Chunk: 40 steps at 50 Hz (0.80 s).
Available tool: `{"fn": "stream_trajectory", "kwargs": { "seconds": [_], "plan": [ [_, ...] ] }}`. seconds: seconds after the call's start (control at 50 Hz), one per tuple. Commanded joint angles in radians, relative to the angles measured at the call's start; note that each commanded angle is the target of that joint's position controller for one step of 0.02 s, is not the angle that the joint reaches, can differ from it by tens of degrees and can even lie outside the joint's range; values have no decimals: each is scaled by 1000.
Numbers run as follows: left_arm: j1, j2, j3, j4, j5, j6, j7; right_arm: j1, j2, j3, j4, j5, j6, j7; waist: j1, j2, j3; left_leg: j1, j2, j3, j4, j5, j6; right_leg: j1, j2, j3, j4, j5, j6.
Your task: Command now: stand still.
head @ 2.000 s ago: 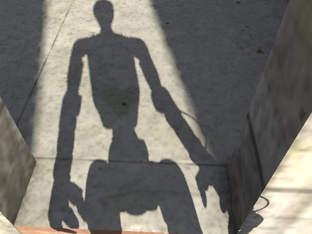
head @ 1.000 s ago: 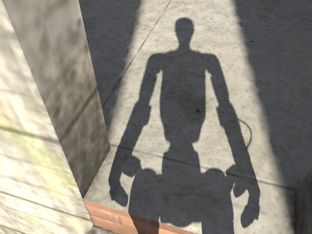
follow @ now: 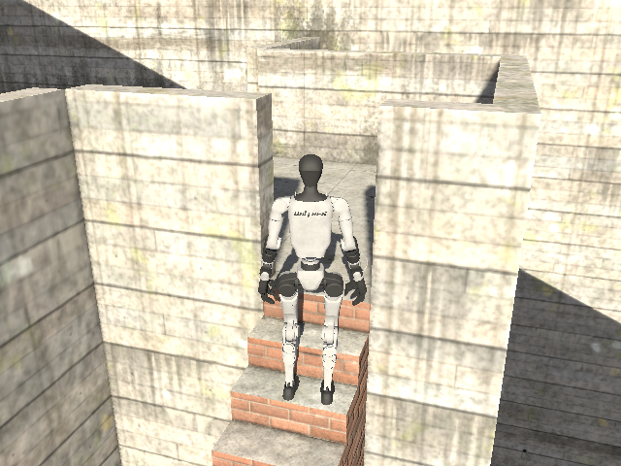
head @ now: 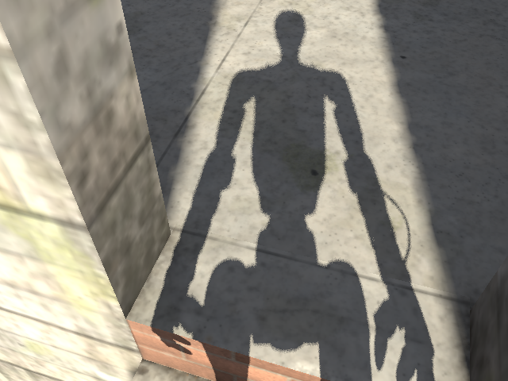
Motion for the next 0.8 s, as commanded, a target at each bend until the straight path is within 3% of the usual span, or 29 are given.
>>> {"fn": "stream_trajectory", "kwargs": {
  "seconds": [0.02,0.1,0.12,0.18,0.8],
  "plan": [
    [14,95,15,-25,0,-7,2,42,-101,-21,-31,0,-6,-5,0,-1,8,-8,81,-61,-50,146,88,-20,-80,69,-72,98,-7],
    [18,93,15,-22,0,-7,2,47,-101,-22,-25,0,-7,-6,0,-2,10,-12,83,-60,-49,143,87,-18,-80,70,-77,99,-8],
    [26,90,13,-29,-1,-9,2,23,-116,-29,-41,-2,-4,-1,7,28,3,-15,76,-53,-36,128,88,-12,-81,70,-82,63,-16],
    [17,89,11,-33,1,-13,2,24,-104,-28,-47,-2,-3,3,-2,0,15,-25,81,-59,-34,119,87,-22,-82,71,-87,55,-20],
    [55,92,13,-47,5,-18,-3,40,-114,-33,-49,-3,-3,-2,-3,-18,-3,-2,88,-56,-26,133,79,6,-90,82,-109,127,-15]
  ]
}}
